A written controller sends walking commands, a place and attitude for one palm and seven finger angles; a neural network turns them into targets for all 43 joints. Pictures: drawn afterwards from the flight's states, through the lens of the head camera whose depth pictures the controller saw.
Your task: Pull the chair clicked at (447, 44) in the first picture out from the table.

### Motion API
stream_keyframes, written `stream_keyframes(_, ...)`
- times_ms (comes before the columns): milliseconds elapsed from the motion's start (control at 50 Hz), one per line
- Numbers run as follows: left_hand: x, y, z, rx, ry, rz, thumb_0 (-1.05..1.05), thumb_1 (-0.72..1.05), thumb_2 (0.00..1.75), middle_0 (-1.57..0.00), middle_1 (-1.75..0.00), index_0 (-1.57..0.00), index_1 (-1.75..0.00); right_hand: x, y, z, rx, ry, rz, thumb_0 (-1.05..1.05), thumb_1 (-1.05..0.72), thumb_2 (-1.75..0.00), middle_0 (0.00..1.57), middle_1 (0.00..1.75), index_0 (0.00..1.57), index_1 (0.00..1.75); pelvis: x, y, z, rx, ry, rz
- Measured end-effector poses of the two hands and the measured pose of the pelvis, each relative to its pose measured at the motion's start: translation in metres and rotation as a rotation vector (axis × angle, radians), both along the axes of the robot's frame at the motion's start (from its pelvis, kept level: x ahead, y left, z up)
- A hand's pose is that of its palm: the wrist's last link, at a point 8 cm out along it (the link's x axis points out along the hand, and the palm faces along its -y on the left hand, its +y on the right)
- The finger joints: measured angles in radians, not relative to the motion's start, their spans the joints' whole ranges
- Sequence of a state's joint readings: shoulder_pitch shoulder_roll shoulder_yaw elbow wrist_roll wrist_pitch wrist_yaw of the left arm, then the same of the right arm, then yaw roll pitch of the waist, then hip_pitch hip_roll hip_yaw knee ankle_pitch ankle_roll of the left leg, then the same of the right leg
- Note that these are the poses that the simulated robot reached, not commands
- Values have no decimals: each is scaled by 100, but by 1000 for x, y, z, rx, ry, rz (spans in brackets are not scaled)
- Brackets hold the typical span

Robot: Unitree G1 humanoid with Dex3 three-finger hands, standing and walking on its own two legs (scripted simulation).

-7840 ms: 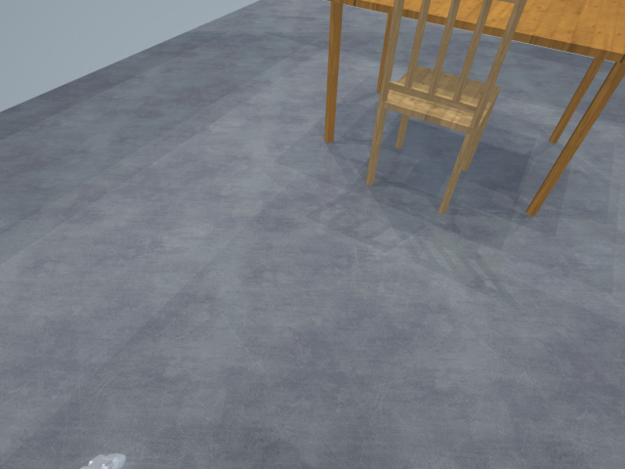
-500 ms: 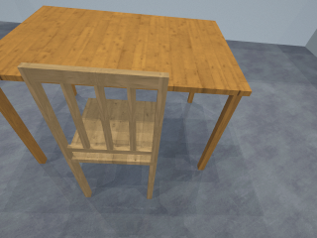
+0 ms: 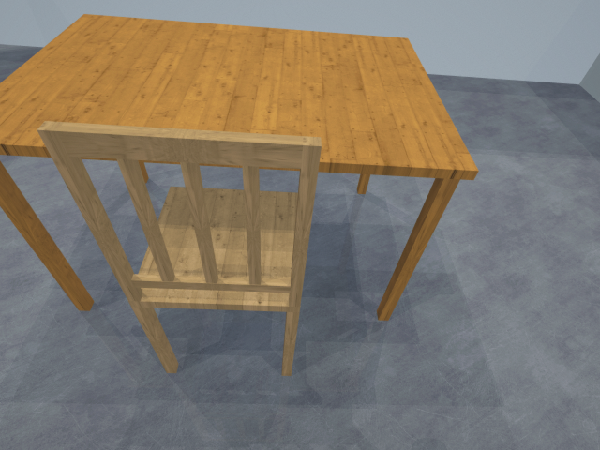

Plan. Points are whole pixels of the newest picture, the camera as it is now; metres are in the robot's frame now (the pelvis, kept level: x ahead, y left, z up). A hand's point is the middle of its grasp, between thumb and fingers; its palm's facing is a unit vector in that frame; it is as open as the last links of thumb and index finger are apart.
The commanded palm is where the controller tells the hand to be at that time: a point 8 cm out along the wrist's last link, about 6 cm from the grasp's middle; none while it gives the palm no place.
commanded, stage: look again from close up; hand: left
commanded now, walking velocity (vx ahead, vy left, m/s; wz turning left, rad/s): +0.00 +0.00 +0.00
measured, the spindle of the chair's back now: (202, 230) +0.50 +0.22 -0.06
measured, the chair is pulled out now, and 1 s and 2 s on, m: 0.00 0.00 0.00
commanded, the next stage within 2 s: none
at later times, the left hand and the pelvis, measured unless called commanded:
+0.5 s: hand out of the picture -0.04 +0.14 -0.18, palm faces +0.03 -0.99 -0.12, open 7.4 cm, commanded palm none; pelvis +0.01 +0.00 +0.00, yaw +0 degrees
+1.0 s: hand out of the picture -0.03 +0.14 -0.18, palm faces +0.03 -0.99 -0.12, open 7.4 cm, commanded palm none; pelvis +0.01 -0.01 +0.00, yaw +0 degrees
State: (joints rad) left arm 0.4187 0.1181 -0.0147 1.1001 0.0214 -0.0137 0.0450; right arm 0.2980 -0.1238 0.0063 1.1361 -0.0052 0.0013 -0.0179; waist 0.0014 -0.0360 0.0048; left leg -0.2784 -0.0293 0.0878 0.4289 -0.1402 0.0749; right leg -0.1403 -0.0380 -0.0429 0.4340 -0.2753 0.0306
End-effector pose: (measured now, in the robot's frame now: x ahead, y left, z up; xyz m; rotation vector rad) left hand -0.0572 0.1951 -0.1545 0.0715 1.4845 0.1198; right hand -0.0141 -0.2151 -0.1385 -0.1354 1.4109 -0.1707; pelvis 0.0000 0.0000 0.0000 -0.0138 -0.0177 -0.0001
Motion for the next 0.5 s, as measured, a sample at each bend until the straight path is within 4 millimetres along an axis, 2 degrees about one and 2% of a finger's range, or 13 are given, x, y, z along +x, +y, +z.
stream_keyframes(500,15,-5,1,-1,-15,-9,0,91,90,-20,-30,-20,-29,-3,2,-1,14,20,-15,1,-92,-90,20,30,20,30,6,-4,1,2,6,-6)
